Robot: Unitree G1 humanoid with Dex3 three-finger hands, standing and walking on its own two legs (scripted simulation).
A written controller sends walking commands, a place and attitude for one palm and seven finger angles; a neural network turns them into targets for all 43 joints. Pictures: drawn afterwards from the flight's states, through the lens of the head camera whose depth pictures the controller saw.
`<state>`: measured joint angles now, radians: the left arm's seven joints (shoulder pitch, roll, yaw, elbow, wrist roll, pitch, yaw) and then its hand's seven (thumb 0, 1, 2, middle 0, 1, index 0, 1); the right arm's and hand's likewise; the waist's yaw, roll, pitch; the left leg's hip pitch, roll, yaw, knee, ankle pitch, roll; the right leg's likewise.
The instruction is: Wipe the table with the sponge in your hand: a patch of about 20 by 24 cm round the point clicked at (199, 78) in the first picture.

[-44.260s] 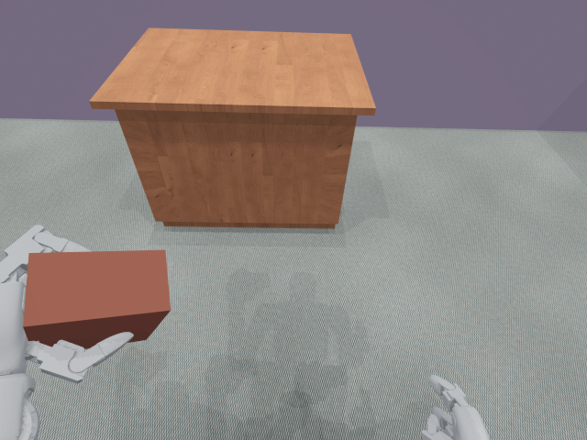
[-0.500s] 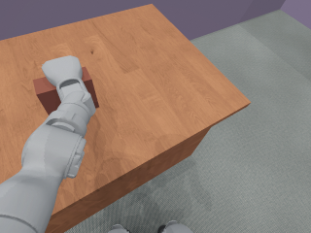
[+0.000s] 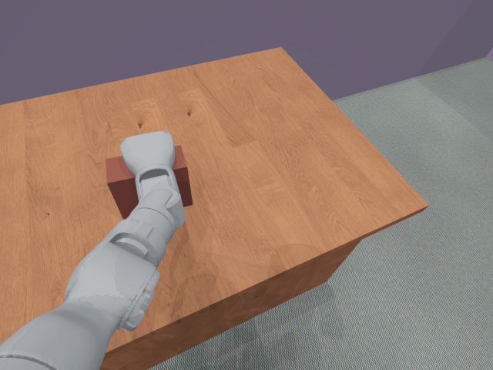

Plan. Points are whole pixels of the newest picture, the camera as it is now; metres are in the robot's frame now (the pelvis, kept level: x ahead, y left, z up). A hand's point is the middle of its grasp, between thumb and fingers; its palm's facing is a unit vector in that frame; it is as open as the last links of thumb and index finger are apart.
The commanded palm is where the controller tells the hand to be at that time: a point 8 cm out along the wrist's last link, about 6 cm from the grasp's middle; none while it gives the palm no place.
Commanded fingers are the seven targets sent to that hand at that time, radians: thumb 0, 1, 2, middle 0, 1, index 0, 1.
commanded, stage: wipe back along the third lane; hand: left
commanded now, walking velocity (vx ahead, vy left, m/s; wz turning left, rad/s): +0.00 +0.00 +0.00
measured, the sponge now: (153, 189) +0.45 +0.18 -0.02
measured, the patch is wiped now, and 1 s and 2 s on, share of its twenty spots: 1.00 1.00 1.00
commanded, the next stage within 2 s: slide back across to the middle lane in 1.84 s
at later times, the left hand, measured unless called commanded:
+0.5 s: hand (164, 198) +0.40 +0.15 +0.02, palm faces -0.07 -0.01 -1.00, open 10.5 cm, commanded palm +0.36 +0.12 +0.06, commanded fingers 0.00 0.10 1.30 -1.20 -1.60 -1.20 -1.60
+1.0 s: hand (176, 218) +0.36 +0.12 +0.02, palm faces -0.06 +0.00 -1.00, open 10.5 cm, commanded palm +0.31 +0.10 +0.06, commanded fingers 0.00 0.10 1.30 -1.20 -1.60 -1.20 -1.60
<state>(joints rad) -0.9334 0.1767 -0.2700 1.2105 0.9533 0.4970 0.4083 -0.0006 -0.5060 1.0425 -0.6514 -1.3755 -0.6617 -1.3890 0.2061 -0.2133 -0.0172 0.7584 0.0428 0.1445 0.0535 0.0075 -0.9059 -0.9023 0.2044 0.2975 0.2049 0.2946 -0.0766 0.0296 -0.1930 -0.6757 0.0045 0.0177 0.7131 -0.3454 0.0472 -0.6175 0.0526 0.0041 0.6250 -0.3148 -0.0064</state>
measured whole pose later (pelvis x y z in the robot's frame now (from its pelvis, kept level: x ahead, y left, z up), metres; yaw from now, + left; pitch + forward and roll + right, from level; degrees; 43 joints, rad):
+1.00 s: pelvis -0.01 -0.03 +0.01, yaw +2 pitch +8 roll +0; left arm -0.62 0.06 -0.40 0.98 0.94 0.52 0.43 -0.01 -0.50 1.04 -0.65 -1.38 -0.66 -1.39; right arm 0.12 -0.22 -0.02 0.76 0.07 0.23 0.04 0.01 -0.91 -0.90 0.20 0.30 0.20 0.29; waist 0.01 0.04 -0.16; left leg -0.44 0.00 0.00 0.58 -0.28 0.01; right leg -0.41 0.05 -0.01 0.56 -0.29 -0.05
